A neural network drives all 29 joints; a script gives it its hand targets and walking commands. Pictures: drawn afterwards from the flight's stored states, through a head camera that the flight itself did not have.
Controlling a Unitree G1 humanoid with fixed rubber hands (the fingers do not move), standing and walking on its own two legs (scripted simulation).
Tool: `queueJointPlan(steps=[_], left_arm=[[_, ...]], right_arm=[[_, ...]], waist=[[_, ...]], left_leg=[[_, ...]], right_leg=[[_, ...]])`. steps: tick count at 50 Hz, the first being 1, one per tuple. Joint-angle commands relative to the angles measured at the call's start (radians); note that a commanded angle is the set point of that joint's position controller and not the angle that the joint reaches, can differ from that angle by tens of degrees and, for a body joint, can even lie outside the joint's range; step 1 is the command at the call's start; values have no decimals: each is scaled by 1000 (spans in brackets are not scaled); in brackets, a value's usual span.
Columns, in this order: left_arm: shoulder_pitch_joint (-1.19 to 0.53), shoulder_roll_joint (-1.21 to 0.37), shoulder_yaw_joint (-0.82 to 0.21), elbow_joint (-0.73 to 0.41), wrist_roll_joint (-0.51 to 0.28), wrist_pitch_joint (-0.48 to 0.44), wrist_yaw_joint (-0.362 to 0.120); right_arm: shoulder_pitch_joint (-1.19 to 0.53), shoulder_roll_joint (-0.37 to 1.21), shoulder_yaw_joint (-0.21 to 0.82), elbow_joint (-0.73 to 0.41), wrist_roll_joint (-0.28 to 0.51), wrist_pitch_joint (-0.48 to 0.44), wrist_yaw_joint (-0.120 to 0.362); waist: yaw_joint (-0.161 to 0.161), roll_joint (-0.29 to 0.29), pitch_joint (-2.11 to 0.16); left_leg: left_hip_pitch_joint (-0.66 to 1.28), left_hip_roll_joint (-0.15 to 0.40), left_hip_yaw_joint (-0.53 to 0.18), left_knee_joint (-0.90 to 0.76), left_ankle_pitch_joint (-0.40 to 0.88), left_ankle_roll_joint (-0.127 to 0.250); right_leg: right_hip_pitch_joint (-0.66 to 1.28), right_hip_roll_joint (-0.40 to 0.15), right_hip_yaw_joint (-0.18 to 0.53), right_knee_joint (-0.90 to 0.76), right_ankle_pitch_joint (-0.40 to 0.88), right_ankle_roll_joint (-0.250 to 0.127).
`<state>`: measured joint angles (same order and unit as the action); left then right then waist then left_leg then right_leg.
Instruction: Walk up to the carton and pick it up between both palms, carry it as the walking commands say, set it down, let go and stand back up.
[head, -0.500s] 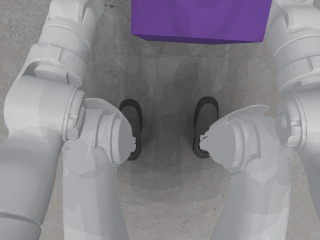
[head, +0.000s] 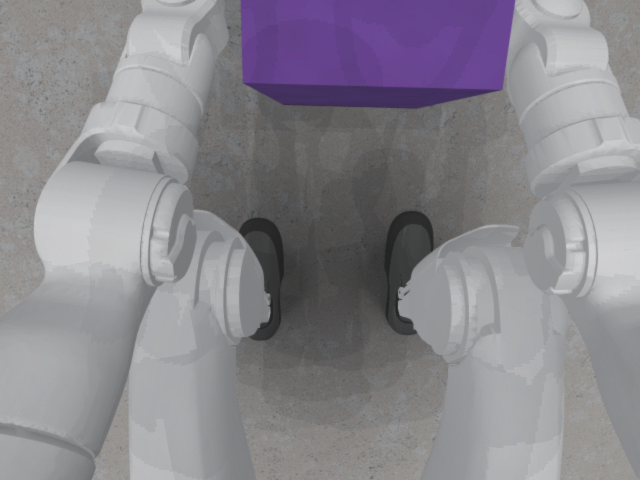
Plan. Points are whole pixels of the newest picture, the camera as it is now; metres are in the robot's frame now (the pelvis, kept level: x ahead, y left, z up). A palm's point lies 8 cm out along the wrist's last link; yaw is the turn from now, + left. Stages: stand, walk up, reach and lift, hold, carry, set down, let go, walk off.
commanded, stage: reach and lift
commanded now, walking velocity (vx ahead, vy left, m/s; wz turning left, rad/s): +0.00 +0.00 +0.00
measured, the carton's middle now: (362, 8) +0.52 -0.01 -0.23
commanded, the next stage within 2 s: none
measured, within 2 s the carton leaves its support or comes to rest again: leaves its support in 0.28 s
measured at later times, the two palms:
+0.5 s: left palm out of the picture +0.54 +0.16 -0.13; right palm out of the picture +0.53 -0.12 -0.14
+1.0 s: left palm out of the picture +0.54 +0.16 -0.08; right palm out of the picture +0.53 -0.12 -0.08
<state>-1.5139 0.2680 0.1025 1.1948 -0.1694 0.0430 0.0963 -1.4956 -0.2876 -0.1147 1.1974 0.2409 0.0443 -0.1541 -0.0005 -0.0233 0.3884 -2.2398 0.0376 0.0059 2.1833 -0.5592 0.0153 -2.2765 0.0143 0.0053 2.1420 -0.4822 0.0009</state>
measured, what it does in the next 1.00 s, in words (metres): stands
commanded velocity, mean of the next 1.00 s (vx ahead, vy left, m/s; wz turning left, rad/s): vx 0.00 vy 0.00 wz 0.00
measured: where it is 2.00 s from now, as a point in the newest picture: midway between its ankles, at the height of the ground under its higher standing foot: (331, 294)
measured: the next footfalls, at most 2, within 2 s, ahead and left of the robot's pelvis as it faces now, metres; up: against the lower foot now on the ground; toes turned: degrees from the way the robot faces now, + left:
none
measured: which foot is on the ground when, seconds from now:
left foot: down 0.00-1.00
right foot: down 0.00-1.00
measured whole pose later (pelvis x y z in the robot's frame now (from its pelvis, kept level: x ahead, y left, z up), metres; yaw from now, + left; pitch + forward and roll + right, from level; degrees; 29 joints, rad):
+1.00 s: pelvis -0.02 +0.01 +0.03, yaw +0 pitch +23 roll +0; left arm -1.45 0.26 0.22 0.88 -0.05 0.32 0.14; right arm -1.47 -0.20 -0.22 0.92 0.07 0.35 -0.21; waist 0.00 -0.03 0.52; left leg -1.97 -0.05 0.00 2.14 -0.56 0.00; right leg -2.01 0.06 0.06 2.10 -0.49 0.02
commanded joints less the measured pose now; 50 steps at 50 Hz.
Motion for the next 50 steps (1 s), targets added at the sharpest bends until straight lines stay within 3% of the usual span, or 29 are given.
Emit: queueJointPlan(steps=[1, 4, 5, 7, 8, 9, 10, 11, 12, 14, 17, 19, 21, 22, 23, 25, 27, 28, 31, 33, 35, 36, 37, 38, 40, 45, 48, 49, 50], left_arm=[[-444, -882, -163, -304, 37, 26, -239], [-449, -893, -179, -334, 30, 40, -250], [-460, -914, -178, -353, 22, 44, -249], [-444, -951, -193, -366, 5, 51, -244], [-457, -968, -210, -379, 3, 50, -249], [-488, -954, -233, -480, -25, 49, -244], [-518, -957, -230, -454, -21, 53, -247], [-501, -961, -259, -510, -43, 60, -237], [-515, -948, -239, -510, -36, 67, -234], [-574, -970, -232, -533, -57, 82, -243], [-581, -1067, -286, -553, -106, 104, -255], [-581, -1085, -261, -533, -71, 126, -258], [-659, -1131, -275, -629, -90, 132, -257], [-657, -1118, -249, -586, -54, 139, -257], [-678, -1114, -248, -607, -59, 143, -257], [-695, -1148, -264, -615, -52, 160, -255], [-675, -1159, -246, -574, -33, 174, -253], [-713, -1185, -242, -585, -38, 184, -250], [-697, -1237, -213, -521, -16, 208, -264], [-690, -1220, -211, -556, -9, 214, -258], [-703, -1247, -212, -558, -9, 230, -261], [-686, -1221, -180, -502, 11, 226, -259], [-713, -1238, -185, -544, 21, 229, -261], [-692, -1227, -189, -538, 34, 234, -264], [-688, -1262, -233, -570, 3, 247, -269], [-615, -1283, -221, -535, 18, 272, -266], [-648, -1282, -234, -628, 0, 264, -264], [-626, -1301, -254, -648, -13, 276, -263], [-648, -1304, -277, -686, -29, 282, -261]], right_arm=[[-465, 1084, 266, -222, -29, 65, 284], [-467, 1097, 266, -259, -23, 76, 287], [-502, 1116, 282, -321, -25, 79, 281], [-547, 1111, 322, -378, 10, 70, 267], [-513, 1144, 323, -352, 9, 77, 265], [-565, 1139, 338, -457, 24, 74, 265], [-588, 1147, 346, -434, 33, 81, 261], [-607, 1158, 381, -530, 56, 78, 256], [-682, 1149, 404, -555, 96, 79, 252], [-660, 1139, 362, -515, 60, 96, 240], [-679, 1173, 343, -628, 48, 97, 231], [-729, 1167, 347, -640, 33, 110, 226], [-715, 1186, 316, -642, 18, 123, 222], [-705, 1220, 298, -588, 4, 132, 233], [-714, 1195, 284, -586, -12, 138, 235], [-787, 1181, 280, -667, 3, 137, 235], [-797, 1182, 265, -634, -4, 147, 242], [-863, 1168, 268, -684, -4, 147, 245], [-832, 1181, 213, -604, -54, 166, 252], [-873, 1206, 247, -693, -27, 175, 261], [-844, 1188, 216, -663, -48, 186, 258], [-806, 1217, 199, -582, -54, 196, 259], [-795, 1241, 187, -572, -71, 205, 268], [-792, 1224, 185, -578, -71, 207, 276], [-814, 1223, 213, -643, -63, 207, 272], [-820, 1237, 232, -691, -67, 221, 266], [-766, 1310, 254, -677, -61, 244, 273], [-828, 1297, 293, -783, -45, 241, 264], [-762, 1325, 285, -761, -46, 256, 257]], waist=[[136, -80, -1320], [135, -51, -1376], [120, -98, -1465], [143, -73, -1598], [123, -69, -1603], [137, -49, -1703], [145, -69, -1726], [149, -69, -1891], [188, -50, -1922], [142, -74, -1958], [92, -24, -2053], [122, -43, -2030], [80, -7, -2082], [105, -1, -1977], [68, -8, -1931], [72, 53, -2036], [73, 59, -1965], [51, 60, -2016], [20, 41, -1901], [57, 45, -2029], [18, 57, -2050], [60, 69, -1897], [23, 51, -1902], [52, 81, -1902], [22, 76, -2056], [35, 83, -2090], [51, 45, -2162], [35, 36, -2275], [17, 43, -2326]], left_leg=[[480, -159, 67, -136, 240, 4], [512, -152, 84, -135, 263, 1], [563, -160, 60, -139, 299, 12], [611, -163, 76, -129, 325, 3], [603, -164, 80, -137, 352, -1], [651, -165, 82, -128, 404, 3], [655, -161, 85, -129, 386, 1], [750, -164, 83, -132, 439, 4], [753, -162, 93, -135, 435, 3], [747, -165, 85, -160, 367, -3], [774, -186, 81, -163, 427, -9], [735, -194, 103, -170, 378, -11], [820, -190, 89, -191, 375, -17], [778, -193, 92, -207, 315, -11], [775, -192, 80, -221, 273, -9], [871, -197, 83, -230, 292, -12], [854, -186, 76, -249, 221, -12], [907, -188, 62, -259, 219, -10], [822, -192, 63, -290, 131, -17], [885, -195, 75, -276, 209, -13], [897, -201, 69, -280, 194, -17], [816, -194, 75, -290, 147, -11], [842, -195, 70, -309, 118, -10], [863, -191, 74, -306, 134, -16], [898, -196, 70, -285, 212, -21], [921, -201, 68, -295, 230, -17], [917, -214, 75, -314, 262, -11], [978, -218, 71, -300, 302, -8], [995, -219, 72, -313, 318, -13]], right_leg=[[652, 124, -45, -89, 198, 21], [651, 140, -43, -97, 208, 17], [709, 141, -54, -92, 256, 21], [794, 136, -59, -79, 283, 15], [807, 140, -59, -82, 333, 20], [847, 140, -46, -75, 370, 16], [855, 139, -52, -74, 351, 15], [932, 143, -65, -65, 406, 16], [977, 144, -52, -71, 402, 22], [1023, 136, -62, -93, 350, 14], [1100, 148, -73, -74, 450, -1], [1104, 140, -70, -98, 397, 9], [1094, 147, -91, -107, 356, -1], [1014, 148, -86, -122, 297, -1], [990, 141, -96, -133, 253, 0], [1024, 141, -99, -135, 273, -5], [943, 141, -120, -142, 179, -12], [954, 139, -119, -144, 173, -10], [924, 133, -134, -184, 108, -18], [961, 141, -128, -179, 163, -14], [998, 137, -124, -191, 150, -12], [916, 136, -111, -199, 100, -15], [925, 138, -125, -217, 80, -10], [915, 129, -116, -213, 88, -13], [968, 143, -123, -197, 167, -16], [997, 145, -118, -210, 176, -16], [1087, 148, -109, -225, 236, -8], [1157, 149, -99, -230, 273, -5], [1200, 157, -98, -235, 301, -6]])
